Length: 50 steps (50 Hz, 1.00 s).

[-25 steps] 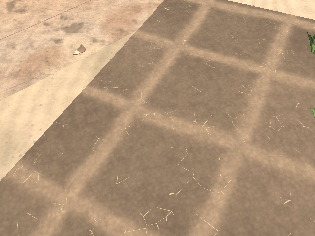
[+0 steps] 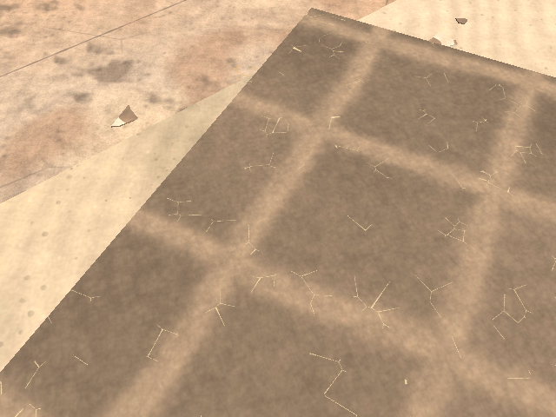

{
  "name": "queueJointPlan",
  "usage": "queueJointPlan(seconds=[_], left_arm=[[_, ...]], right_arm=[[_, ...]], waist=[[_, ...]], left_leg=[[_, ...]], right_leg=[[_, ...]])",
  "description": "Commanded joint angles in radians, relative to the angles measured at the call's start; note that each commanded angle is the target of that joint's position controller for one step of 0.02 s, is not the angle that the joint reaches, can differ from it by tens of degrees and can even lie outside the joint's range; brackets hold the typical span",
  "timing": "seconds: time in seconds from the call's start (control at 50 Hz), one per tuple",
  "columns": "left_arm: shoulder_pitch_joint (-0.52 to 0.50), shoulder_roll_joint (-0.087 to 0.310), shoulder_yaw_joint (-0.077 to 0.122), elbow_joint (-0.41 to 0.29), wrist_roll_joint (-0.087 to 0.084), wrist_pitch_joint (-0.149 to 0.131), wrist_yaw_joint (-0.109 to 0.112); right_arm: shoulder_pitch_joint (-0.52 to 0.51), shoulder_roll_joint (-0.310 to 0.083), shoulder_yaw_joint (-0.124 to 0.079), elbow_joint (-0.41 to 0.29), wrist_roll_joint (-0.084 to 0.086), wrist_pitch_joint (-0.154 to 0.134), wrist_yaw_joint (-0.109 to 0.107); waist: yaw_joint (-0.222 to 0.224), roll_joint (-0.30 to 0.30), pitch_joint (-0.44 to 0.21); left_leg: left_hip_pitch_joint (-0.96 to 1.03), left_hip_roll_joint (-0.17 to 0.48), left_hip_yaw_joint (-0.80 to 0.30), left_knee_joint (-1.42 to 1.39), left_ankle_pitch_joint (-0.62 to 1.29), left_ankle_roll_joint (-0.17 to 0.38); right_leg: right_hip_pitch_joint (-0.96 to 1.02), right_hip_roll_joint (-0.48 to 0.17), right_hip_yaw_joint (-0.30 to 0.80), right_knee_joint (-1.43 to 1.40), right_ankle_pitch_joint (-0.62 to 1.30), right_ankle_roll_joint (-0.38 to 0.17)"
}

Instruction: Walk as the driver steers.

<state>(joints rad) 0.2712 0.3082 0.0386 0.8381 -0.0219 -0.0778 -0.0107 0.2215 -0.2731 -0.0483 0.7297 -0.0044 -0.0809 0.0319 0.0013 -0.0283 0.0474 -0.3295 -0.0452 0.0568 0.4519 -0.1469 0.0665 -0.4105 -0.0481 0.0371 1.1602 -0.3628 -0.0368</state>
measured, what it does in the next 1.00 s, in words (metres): walks ahead: right foot, then left foot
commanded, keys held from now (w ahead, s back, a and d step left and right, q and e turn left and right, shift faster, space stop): w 0.46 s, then no key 0.08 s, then e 0.46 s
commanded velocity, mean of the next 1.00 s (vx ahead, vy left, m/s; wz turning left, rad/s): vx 0.34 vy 0.00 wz -0.15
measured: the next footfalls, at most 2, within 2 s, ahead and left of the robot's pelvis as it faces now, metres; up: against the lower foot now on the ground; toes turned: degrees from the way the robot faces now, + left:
right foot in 0.38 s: +0.39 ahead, -0.15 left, +0.00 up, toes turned -2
left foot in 0.86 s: +0.57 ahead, +0.05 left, +0.00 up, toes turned -10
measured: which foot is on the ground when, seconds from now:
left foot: down 0.00-0.40, up 0.42-0.84, down 0.86-1.00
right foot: up 0.00-0.36, down 0.38-0.88, up 0.90-1.00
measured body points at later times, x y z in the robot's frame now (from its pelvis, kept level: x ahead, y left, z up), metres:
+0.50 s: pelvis +0.28 -0.07 +0.00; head +0.31 -0.08 +0.44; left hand +0.43 +0.20 -0.10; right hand +0.33 -0.35 -0.14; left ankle +0.15 +0.08 -0.65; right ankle +0.35 -0.15 -0.74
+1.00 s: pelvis +0.43 -0.05 +0.00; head +0.47 -0.04 +0.45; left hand +0.59 +0.23 -0.13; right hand +0.56 -0.34 -0.09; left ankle +0.53 +0.05 -0.74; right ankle +0.36 -0.16 -0.66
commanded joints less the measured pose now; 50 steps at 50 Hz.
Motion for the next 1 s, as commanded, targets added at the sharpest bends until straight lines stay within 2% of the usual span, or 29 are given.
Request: queueJointPlan(seconds=[0.02,0.08,0.18,0.24,0.28,0.34,0.36,0.38,0.4,0.42,0.44,0.46,0.48,0.5,0.52,0.56,0.62,0.68,0.76,0.8,0.84,0.86,0.88,0.9,0.92,0.94,0.96,0.98,1.0], left_arm=[[0.034,0.076,0.021,-0.057,0.005,0.0,0.004],[-0.043,0.056,0.015,-0.083,0.018,0.017,0.01],[-0.209,0.028,0.003,-0.122,0.017,-0.001,-0.003],[-0.293,0.031,0.002,-0.149,0.009,-0.009,-0.017],[-0.322,0.042,0.005,-0.166,0.006,-0.013,-0.029],[-0.27,0.074,0.017,-0.159,0.008,-0.019,-0.039],[-0.184,0.097,0.031,-0.135,0.01,-0.019,-0.036],[-0.031,0.142,0.056,-0.086,0.012,-0.018,-0.027],[0.142,0.218,0.076,-0.055,0.021,-0.013,-0.016],[0.166,0.272,0.086,-0.038,0.021,-0.009,-0.023],[0.144,0.168,0.059,-0.051,0.006,-0.012,-0.026],[0.076,0.133,0.047,-0.061,0.008,-0.014,-0.023],[-0.003,0.119,0.04,-0.076,0.018,-0.015,-0.022],[-0.054,0.093,0.033,-0.083,0.028,-0.016,-0.023],[-0.074,0.077,0.028,-0.082,0.04,-0.02,-0.024],[-0.079,0.072,0.026,-0.062,0.036,-0.028,-0.024],[-0.079,0.116,0.038,-0.039,0.028,-0.018,-0.005],[-0.049,0.158,0.053,-0.027,0.015,0.008,0.009],[-0.013,0.161,0.06,-0.008,0.002,0.041,0.023],[-0.022,0.158,0.063,-0.013,-0.001,0.056,0.031],[-0.068,0.146,0.061,-0.032,-0.007,0.067,0.04],[-0.058,0.114,0.051,-0.044,0.0,0.068,0.041],[-0.031,0.048,0.032,-0.069,0.027,0.062,0.038],[0.083,0.036,0.028,-0.066,0.014,0.062,0.039],[0.084,0.135,0.054,-0.045,0.005,0.072,0.039],[0.033,0.166,0.071,-0.052,-0.006,0.089,0.043],[0.024,0.153,0.074,-0.049,-0.005,0.11,0.051],[0.016,0.149,0.078,-0.056,0.002,0.128,0.056],[0.016,0.124,0.074,-0.064,0.001,0.139,0.055]], right_arm=[[0.021,-0.109,-0.029,-0.041,0.002,-0.025,-0.002],[0.042,-0.139,-0.038,-0.011,0.006,-0.032,-0.011],[0.098,-0.166,-0.041,0.028,0.013,-0.016,-0.026],[0.157,-0.181,-0.045,0.065,0.02,-0.005,-0.028],[0.171,-0.184,-0.048,0.083,0.023,0.007,-0.032],[0.154,-0.198,-0.056,0.095,0.026,0.023,-0.039],[0.13,-0.202,-0.056,0.092,0.026,0.029,-0.041],[0.131,-0.177,-0.045,0.089,0.02,0.034,-0.044],[0.153,-0.122,-0.021,0.063,-0.005,0.034,-0.048],[0.282,-0.013,0.008,0.055,0.005,0.013,-0.037],[0.21,-0.122,-0.013,0.066,0.026,-0.007,-0.031],[0.117,-0.164,-0.026,0.036,0.047,-0.019,-0.026],[0.069,-0.156,-0.024,0.027,0.04,-0.023,-0.033],[0.049,-0.15,-0.029,0.027,0.019,-0.018,-0.038],[0.077,-0.139,-0.031,0.034,0.012,-0.008,-0.039],[0.115,-0.098,-0.025,0.044,0.004,0.015,-0.045],[0.05,-0.068,-0.015,0.015,-0.01,0.028,-0.055],[-0.04,-0.072,-0.014,-0.006,-0.004,0.035,-0.057],[-0.137,-0.09,-0.021,-0.034,0.002,0.039,-0.055],[-0.145,-0.11,-0.029,-0.039,0.001,0.032,-0.05],[-0.083,-0.128,-0.041,-0.018,-0.001,0.019,-0.046],[-0.049,-0.161,-0.051,-0.013,-0.014,0.011,-0.051],[-0.008,-0.227,-0.063,-0.023,-0.031,0.015,-0.065],[0.0,-0.22,-0.064,-0.023,-0.034,0.036,-0.062],[-0.015,-0.157,-0.049,-0.039,-0.02,0.045,-0.059],[-0.06,-0.124,-0.038,-0.047,-0.017,0.048,-0.06],[-0.113,-0.114,-0.034,-0.053,-0.014,0.052,-0.061],[-0.148,-0.112,-0.033,-0.054,-0.01,0.056,-0.063],[-0.165,-0.122,-0.034,-0.05,-0.017,0.06,-0.065]], waist=[[0.013,0.101,-0.096],[0.008,0.081,-0.037],[-0.05,0.079,0.002],[-0.083,0.081,0.019],[-0.08,0.088,0.027],[-0.033,0.111,-0.007],[0.02,0.116,-0.056],[0.087,0.096,-0.157],[0.136,-0.037,-0.313],[0.056,-0.301,-0.405],[0.104,-0.176,-0.351],[0.094,-0.124,-0.215],[0.061,-0.041,-0.136],[0.033,-0.017,-0.085],[0.0,-0.038,-0.094],[-0.032,-0.04,-0.108],[-0.035,-0.043,-0.101],[0.0,-0.046,-0.115],[0.032,-0.061,-0.1],[0.026,-0.068,-0.097],[-0.021,-0.07,-0.11],[-0.027,-0.029,-0.147],[-0.014,0.151,-0.233],[0.016,0.334,-0.312],[-0.001,0.22,-0.302],[0.003,0.169,-0.228],[0.019,0.139,-0.182],[0.025,0.148,-0.145],[0.032,0.168,-0.117]], left_leg=[[0.206,0.27,-0.316,-0.275,0.145,0.184],[0.164,0.262,-0.238,-0.327,0.185,0.194],[0.187,0.213,-0.125,-0.341,0.168,0.144],[0.257,0.244,-0.128,-0.319,0.147,0.139],[0.331,0.279,-0.14,-0.284,0.172,0.129],[0.404,0.305,-0.146,-0.195,0.336,0.101],[0.397,0.28,-0.12,-0.094,0.492,0.083],[0.335,0.225,-0.079,0.092,0.548,0.054],[0.134,0.157,-0.031,0.417,0.255,0.014],[-0.257,-0.03,-0.078,0.722,-0.408,-0.046],[-0.373,0.019,-0.198,0.826,-0.444,-0.035],[-0.43,0.067,-0.175,0.828,-0.352,-0.02],[-0.392,0.113,-0.142,0.787,-0.263,-0.026],[-0.346,0.138,-0.133,0.737,-0.218,-0.041],[-0.265,0.156,-0.138,0.71,-0.199,-0.052],[-0.182,0.152,-0.118,0.641,-0.191,-0.082],[-0.174,0.13,-0.097,0.459,-0.085,-0.114],[-0.147,0.093,-0.095,0.29,0.053,-0.12],[-0.146,0.063,-0.121,0.167,0.063,-0.123],[-0.127,0.054,-0.135,0.106,0.024,-0.112],[-0.005,0.045,-0.12,-0.034,0.109,-0.083],[0.13,0.116,-0.162,-0.081,0.287,-0.044],[0.339,0.325,-0.321,-0.031,0.668,0.043],[0.463,0.503,-0.53,-0.036,0.748,0.212],[0.41,0.48,-0.531,-0.071,0.574,0.228],[0.343,0.419,-0.428,-0.083,0.447,0.19],[0.266,0.372,-0.349,-0.108,0.322,0.159],[0.196,0.353,-0.305,-0.137,0.224,0.15],[0.12,0.321,-0.244,-0.166,0.177,0.145]], right_leg=[[-0.172,-0.091,0.04,-0.029,0.082,0.02],[-0.235,-0.105,0.027,-0.159,0.173,0.056],[-0.21,-0.066,-0.014,-0.483,0.442,0.064],[-0.204,-0.043,-0.023,-0.578,0.466,0.053],[-0.224,-0.036,-0.013,-0.621,0.417,0.03],[-0.139,-0.008,-0.031,-0.655,0.309,-0.014],[-0.013,0.024,-0.063,-0.678,0.299,-0.036],[0.207,0.035,-0.074,-0.676,0.317,-0.067],[0.504,-0.153,0.144,-0.645,0.347,-0.13],[0.784,-0.332,0.623,-0.779,0.089,-0.285],[0.751,-0.314,0.662,-0.856,-0.061,-0.256],[0.633,-0.289,0.521,-0.875,-0.034,-0.217],[0.491,-0.259,0.411,-0.886,0.168,-0.2],[0.38,-0.228,0.317,-0.894,0.402,-0.197],[0.316,-0.206,0.243,-0.896,0.594,-0.193],[0.244,-0.177,0.147,-0.906,0.836,-0.206],[0.218,-0.142,0.074,-0.905,0.967,-0.208],[0.237,-0.113,0.06,-0.882,0.899,-0.179],[0.279,-0.13,0.137,-0.833,0.742,-0.171],[0.298,-0.137,0.2,-0.784,0.659,-0.161],[0.274,-0.1,0.237,-0.702,0.538,-0.12],[0.215,-0.044,0.221,-0.617,0.437,-0.075],[0.058,0.058,0.138,-0.396,0.099,-0.019],[-0.133,0.157,0.05,-0.195,-0.377,0.032],[-0.163,0.098,0.082,-0.041,-0.344,0.059],[-0.199,0.069,0.072,0.029,-0.269,0.076],[-0.2,0.043,0.061,0.04,-0.206,0.095],[-0.184,0.025,0.056,0.038,-0.151,0.111],[-0.141,0.024,0.029,0.022,-0.109,0.122]])
Keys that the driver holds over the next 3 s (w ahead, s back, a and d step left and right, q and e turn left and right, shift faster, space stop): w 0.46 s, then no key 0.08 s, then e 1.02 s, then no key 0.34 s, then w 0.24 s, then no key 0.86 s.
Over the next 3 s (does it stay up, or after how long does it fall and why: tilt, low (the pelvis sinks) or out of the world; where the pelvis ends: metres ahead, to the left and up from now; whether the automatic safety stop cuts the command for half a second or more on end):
stays up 0.59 -0.17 0.00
